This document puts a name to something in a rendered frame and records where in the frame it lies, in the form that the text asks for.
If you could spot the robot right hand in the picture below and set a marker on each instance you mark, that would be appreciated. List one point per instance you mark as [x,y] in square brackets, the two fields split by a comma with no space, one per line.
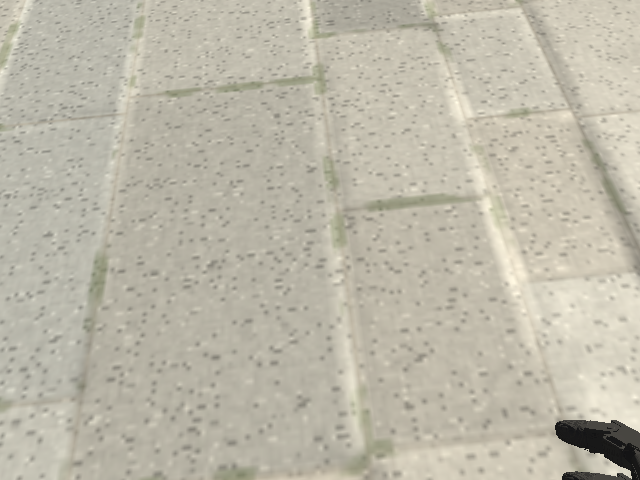
[618,442]

